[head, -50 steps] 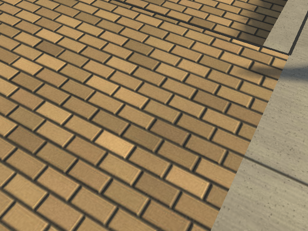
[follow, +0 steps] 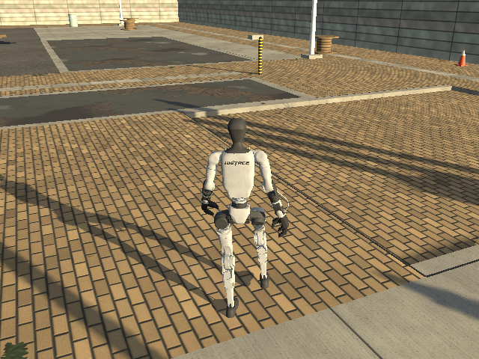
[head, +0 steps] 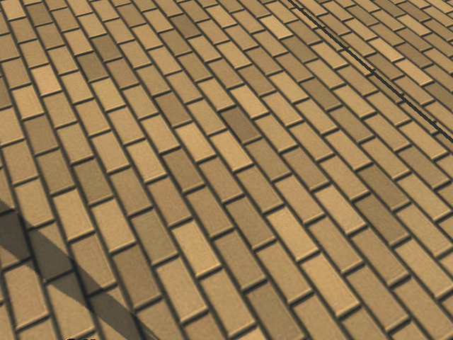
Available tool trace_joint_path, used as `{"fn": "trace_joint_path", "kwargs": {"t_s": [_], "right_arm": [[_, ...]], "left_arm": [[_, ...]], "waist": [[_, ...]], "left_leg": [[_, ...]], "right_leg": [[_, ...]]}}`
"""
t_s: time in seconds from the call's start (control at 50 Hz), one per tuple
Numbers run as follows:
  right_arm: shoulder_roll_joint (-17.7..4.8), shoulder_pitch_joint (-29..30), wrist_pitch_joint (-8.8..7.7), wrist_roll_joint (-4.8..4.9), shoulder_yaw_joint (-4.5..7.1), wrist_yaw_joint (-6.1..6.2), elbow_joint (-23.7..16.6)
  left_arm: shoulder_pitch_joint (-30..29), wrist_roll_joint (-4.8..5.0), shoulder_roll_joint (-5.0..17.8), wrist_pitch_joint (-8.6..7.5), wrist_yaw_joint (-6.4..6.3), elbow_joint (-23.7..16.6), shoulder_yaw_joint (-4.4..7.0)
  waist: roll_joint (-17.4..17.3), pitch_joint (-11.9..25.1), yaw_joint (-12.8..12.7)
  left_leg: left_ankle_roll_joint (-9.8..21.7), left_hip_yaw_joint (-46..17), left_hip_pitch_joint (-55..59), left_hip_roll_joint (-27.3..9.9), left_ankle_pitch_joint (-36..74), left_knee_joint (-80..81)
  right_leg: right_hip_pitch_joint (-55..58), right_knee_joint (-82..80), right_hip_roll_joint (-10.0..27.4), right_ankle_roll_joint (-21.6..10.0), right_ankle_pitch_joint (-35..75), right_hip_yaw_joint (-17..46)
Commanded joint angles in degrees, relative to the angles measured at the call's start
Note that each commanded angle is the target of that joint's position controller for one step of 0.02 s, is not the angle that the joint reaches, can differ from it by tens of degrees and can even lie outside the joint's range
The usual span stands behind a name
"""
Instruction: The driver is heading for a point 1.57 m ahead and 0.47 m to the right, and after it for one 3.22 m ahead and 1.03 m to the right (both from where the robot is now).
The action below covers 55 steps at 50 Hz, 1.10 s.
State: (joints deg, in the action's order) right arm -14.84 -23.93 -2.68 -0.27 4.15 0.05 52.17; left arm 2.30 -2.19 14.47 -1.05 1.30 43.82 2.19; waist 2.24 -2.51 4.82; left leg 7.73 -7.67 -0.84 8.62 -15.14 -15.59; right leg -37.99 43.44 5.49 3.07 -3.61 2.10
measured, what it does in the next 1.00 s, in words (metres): walks ahead, turning right: right foot, then left foot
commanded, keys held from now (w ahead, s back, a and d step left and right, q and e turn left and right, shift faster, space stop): w+q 0.06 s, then w+e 0.64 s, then e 0.30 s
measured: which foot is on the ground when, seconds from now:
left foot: down 0.00-0.14, up 0.16-0.62, down 0.64-1.00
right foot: up 0.00-0.12, down 0.14-0.64, up 0.66-1.00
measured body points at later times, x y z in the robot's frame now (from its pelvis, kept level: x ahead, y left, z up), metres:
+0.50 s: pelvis +0.27 -0.04 +0.00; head +0.30 -0.05 +0.45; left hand +0.24 +0.23 -0.13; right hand +0.46 -0.27 -0.10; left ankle +0.40 +0.11 -0.70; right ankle +0.23 -0.12 -0.74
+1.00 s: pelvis +0.48 -0.02 +0.00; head +0.53 -0.02 +0.45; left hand +0.72 +0.17 -0.11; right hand +0.43 -0.29 -0.12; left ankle +0.47 +0.08 -0.74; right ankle +0.55 -0.16 -0.70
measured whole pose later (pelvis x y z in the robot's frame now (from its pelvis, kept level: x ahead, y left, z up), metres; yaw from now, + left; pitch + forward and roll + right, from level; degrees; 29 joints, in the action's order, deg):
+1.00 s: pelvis +0.48 -0.02 +0.00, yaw -20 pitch +1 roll +1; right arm -14.6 -18.1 -3.1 -0.7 2.1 1.1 47.2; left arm 7.2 -1.8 16.0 1.6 3.4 41.5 3.5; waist 2.4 -4.1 2.2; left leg 1.8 10.9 -6.0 -0.8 -15.2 -20.1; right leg -33.2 44.8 1.1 -0.7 -8.9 -1.9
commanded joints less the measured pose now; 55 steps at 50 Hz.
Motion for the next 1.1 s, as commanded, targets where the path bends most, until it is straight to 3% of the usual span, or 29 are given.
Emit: {"fn": "trace_joint_path", "kwargs": {"t_s": [0.02, 0.06, 0.08, 0.12, 0.14, 0.16, 0.18, 0.2, 0.22, 0.24, 0.3, 0.38, 0.44, 0.52, 0.58, 0.62, 0.64, 0.66, 0.68, 0.7, 0.72, 0.76, 0.8, 0.84, 0.96, 1.06, 1.08, 1.1], "right_arm": [[-9.03, -4.67, -0.31, -0.48, 1.86, 0.6, -2.0], [-9.84, -3.83, -0.33, -0.71, 2.05, 1.06, -2.52], [-10.23, -2.06, -0.51, -0.72, 2.05, 1.26, -2.81], [-10.28, -0.78, -1.25, -0.69, 1.79, 0.96, -2.46], [-9.83, -0.57, -1.67, -0.61, 1.57, 0.58, -2.28], [-5.64, -2.19, -2.05, -0.69, 0.43, 0.37, -3.93], [-2.8, -11.36, -1.81, 1.07, 0.22, -0.06, -3.39], [-6.7, -6.76, -1.39, -1.35, 0.25, 0.31, -2.69], [-7.11, -0.47, -1.43, -1.81, 0.3, -0.2, -4.03], [-6.66, 3.14, -1.58, -2.0, 0.03, -0.48, -5.21], [-4.97, 4.39, -0.7, -2.87, -0.7, -1.24, -6.55], [-3.67, 11.42, -0.19, -2.69, -1.82, -1.53, -9.3], [-2.87, 19.58, -0.24, -2.2, -2.72, -1.7, -12.07], [-3.39, 25.25, -0.72, -1.28, -3.07, -1.47, -14.24], [-4.84, 23.25, -1.46, -1.01, -2.63, -0.95, -14.49], [-6.86, 14.6, -2.48, -1.37, -1.67, -0.06, -12.0], [-10.79, 7.29, -3.2, -2.5, -0.56, 0.86, -11.24], [-15.71, 2.86, -2.6, -3.43, 0.53, 1.58, -11.32], [-15.54, 3.91, -1.46, -2.54, 1.12, 1.5, -10.48], [-9.39, 7.5, -1.22, -2.15, -0.19, 1.09, -11.65], [-6.0, 10.33, -1.51, -1.69, -1.09, 0.84, -11.9], [-4.28, 10.96, -2.34, -1.52, -1.73, 0.97, -11.23], [-4.86, 9.2, -3.08, -0.9, -1.5, 0.75, -10.29], [-5.71, 8.64, -3.07, -0.43, -1.13, 0.82, -9.8], [-7.09, 8.95, -1.29, -0.38, -0.51, 1.25, -9.13], [-9.74, 7.15, 0.22, 0.05, 0.8, 1.47, -8.4], [-9.83, 7.47, 0.76, 0.32, 0.89, 1.6, -8.41], [-9.7, 5.66, 1.03, 0.25, 0.86, 1.49, -8.3]], "left_arm": [[-9.43, 0.42, 4.24, -1.48, 0.2, -6.98, 0.3], [-8.89, 0.68, 5.13, -2.03, 0.15, -7.77, 0.27], [-5.47, 0.67, 5.59, -2.3, 0.06, -6.9, 0.35], [6.41, 0.55, 7.46, -3.02, -0.79, -2.78, 1.39], [14.44, 0.23, 8.9, -3.6, -1.47, -0.7, 2.05], [23.54, -0.8, 13.09, -3.76, -2.26, 0.0, 2.87], [22.94, -0.75, 17.64, -3.0, -1.76, 1.84, 4.29], [17.18, 1.12, 11.63, -2.38, -0.95, 0.77, 3.27], [11.96, 1.76, 7.89, -2.34, -0.57, -0.19, 2.43], [10.64, 1.3, 6.16, -2.48, -0.31, 0.11, 1.9], [14.03, 1.79, 5.98, -3.44, -0.3, 3.05, 1.58], [18.26, 2.2, 8.08, -3.42, -0.76, 4.86, 2.39], [20.74, 2.23, 8.34, -2.98, -0.78, 5.36, 2.79], [23.63, 1.77, 9.31, -2.63, -0.77, 5.49, 3.42], [22.22, 1.39, 10.33, -2.26, -1.14, 4.48, 3.98], [20.29, 1.69, 10.38, -2.36, -1.14, 3.63, 4.12], [19.73, 2.34, 7.63, -2.88, -0.8, 2.33, 3.4], [22.01, 3.63, 2.35, -3.0, -0.84, 0.23, 2.2], [25.03, 2.34, 5.72, -2.1, -1.16, 0.07, 2.65], [22.94, 1.3, 7.48, -1.29, -1.07, 1.53, 3.04], [19.92, 1.11, 6.41, -1.07, -0.48, 1.47, 2.94], [18.93, 0.37, 5.47, 0.14, 0.01, 1.17, 3.11], [19.05, 0.26, 4.96, 1.26, 0.29, 0.73, 3.14], [16.41, 0.52, 4.47, 1.86, 0.79, -0.74, 2.96], [7.27, 0.45, 2.5, 2.31, 2.43, -5.09, 1.25], [6.81, -0.14, 5.13, 1.88, 2.07, -6.88, 1.94], [10.31, -0.58, 5.34, 1.28, 1.66, -6.03, 2.25], [15.05, -1.26, 7.34, 0.42, 0.8, -4.86, 2.95]], "waist": [[-6.24, -0.49, 1.38], [-7.0, -0.5, 0.31], [-7.36, 0.13, -1.61], [-6.47, 5.15, -6.37], [-4.91, 9.47, -10.33], [1.8, 17.42, -12.43], [17.5, 20.26, -6.86], [4.84, 11.16, -5.69], [0.2, 4.24, -5.07], [-1.72, 2.24, -4.79], [2.57, 2.81, -3.18], [2.26, 1.14, -4.16], [2.44, -0.2, -6.44], [2.36, 0.95, -8.55], [3.05, 1.9, -6.76], [0.47, 4.92, -2.44], [-5.61, 10.67, 0.77], [-15.9, 15.71, 0.9], [-17.71, 15.13, -2.02], [-8.65, 8.25, -2.9], [-5.4, 2.94, -3.45], [-8.0, 1.35, -5.35], [-8.38, 3.98, -6.29], [-8.94, 4.82, -6.52], [-9.71, 3.34, -4.97], [-9.63, 4.73, -4.37], [-7.6, 6.7, -6.13], [-2.21, 10.22, -8.51]], "left_leg": [[5.6, -11.83, 3.9, -15.11, 30.77, -0.84], [4.47, -13.44, 4.17, -15.89, 33.15, -2.84], [3.31, -12.34, 3.26, -16.16, 35.7, -3.65], [0.89, -9.06, 1.91, -14.48, 48.87, -13.71], [-0.22, -6.21, -1.95, -11.68, 45.28, -24.6], [-1.32, -2.59, -9.87, -8.04, 25.03, -41.94], [-3.75, 1.05, -26.55, 2.24, -15.24, -56.81], [-2.64, -1.65, -32.69, -2.81, -11.77, -59.53], [-2.93, 0.39, -33.1, -6.0, -5.93, -56.98], [-3.34, 1.79, -32.32, -7.85, -3.33, -54.08], [-5.66, 3.91, -28.8, -10.17, -2.52, -47.75], [-8.79, 6.5, -31.57, -11.46, -0.48, -38.16], [-10.11, 7.45, -30.91, -11.33, 6.67, -28.09], [-10.41, 7.55, -27.66, -9.53, 10.32, -20.71], [-9.28, 6.52, -20.64, -8.34, 6.7, -15.59], [-7.37, 6.08, -7.14, -8.0, 5.75, -8.96], [-4.66, -3.09, 3.22, -17.45, -1.36, -5.73], [-0.76, -21.94, 15.32, -31.33, -11.25, -0.77], [3.39, -34.39, 11.84, -34.99, -17.61, 1.79], [2.88, -27.9, 5.8, -31.88, -19.62, 2.19], [2.04, -18.45, -0.17, -28.58, -7.14, 2.83], [0.51, -5.78, -4.24, -24.87, 20.7, 1.7], [0.76, 1.02, -4.0, -23.87, 41.77, -1.17], [1.29, 4.94, -3.02, -23.93, 46.94, -1.4], [0.59, 14.77, -6.41, -22.02, 41.84, -1.78], [-1.13, 15.89, -2.6, -23.84, 43.82, -12.9], [-2.16, 17.22, -3.17, -22.8, 42.49, -20.52], [-4.99, 18.68, -7.64, -20.25, 33.56, -31.82]], "right_leg": [[-2.64, -5.18, -3.36, -0.82, 1.21, -2.07], [1.72, -9.31, -4.31, -2.03, -0.05, -1.32], [6.83, -12.0, -4.87, -3.19, -0.8, -1.96], [22.83, -15.12, -7.92, -6.12, -2.55, -4.42], [33.69, -17.0, -5.51, -8.0, -1.97, -2.65], [45.51, -16.79, 7.83, -11.22, -10.18, 13.52], [53.94, -26.23, 18.3, -20.0, -10.29, 42.52], [46.77, -28.73, 15.46, -19.05, -20.18, 42.78], [39.08, -28.93, 12.67, -18.04, -18.23, 32.43], [35.05, -29.51, 9.54, -17.09, -10.27, 26.5], [31.15, -30.27, 4.46, -16.33, 6.05, 18.23], [28.48, -33.09, 3.21, -18.05, 5.86, 15.49], [27.21, -33.82, 1.55, -16.53, 3.71, 14.45], [29.4, -30.11, 1.64, -15.08, 7.92, 15.51], [29.21, -25.51, 2.42, -13.16, 8.95, 18.5], [25.64, -16.46, -0.76, -10.95, 8.9, 17.99], [21.04, -3.33, -4.63, -9.2, 3.01, 13.7], [6.97, 11.36, -11.98, -7.22, -21.58, 4.89], [0.14, 19.76, -10.17, -7.56, -27.94, 2.32], [-0.82, 23.01, -6.47, -7.91, -23.38, 3.61], [0.27, 22.09, -5.22, -7.1, -19.47, 3.1], [3.48, 20.27, -3.64, -5.3, -17.71, 1.65], [5.13, 21.39, -4.59, -4.13, -16.69, 0.34], [3.34, 20.13, -4.81, -3.32, -14.01, -0.32], [9.48, 1.38, -4.38, -3.62, -2.96, -4.71], [16.05, -8.79, -6.91, -7.34, -9.27, -7.05], [20.74, -13.57, -8.3, -8.5, -7.16, -7.4], [29.41, -19.05, -6.8, -10.48, 3.96, -3.42]]}}
Keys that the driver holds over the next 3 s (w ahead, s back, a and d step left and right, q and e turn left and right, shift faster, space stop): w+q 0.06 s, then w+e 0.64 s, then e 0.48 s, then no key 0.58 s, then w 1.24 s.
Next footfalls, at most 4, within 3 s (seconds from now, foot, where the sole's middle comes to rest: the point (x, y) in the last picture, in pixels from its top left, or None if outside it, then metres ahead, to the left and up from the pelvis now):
0.14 right None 0.27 -0.12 -0.78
0.64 left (184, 325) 0.51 0.08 -0.78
1.10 right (266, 294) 0.58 -0.17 -0.78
1.54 left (197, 282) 0.63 0.03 -0.78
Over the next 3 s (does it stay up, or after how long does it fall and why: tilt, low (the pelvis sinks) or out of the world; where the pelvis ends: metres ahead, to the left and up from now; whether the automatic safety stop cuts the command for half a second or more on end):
stays up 1.02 -0.32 -0.01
